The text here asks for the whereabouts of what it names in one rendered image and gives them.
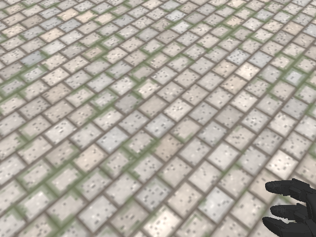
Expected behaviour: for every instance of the robot right hand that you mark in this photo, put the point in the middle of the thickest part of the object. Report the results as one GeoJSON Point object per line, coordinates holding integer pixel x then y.
{"type": "Point", "coordinates": [304, 216]}

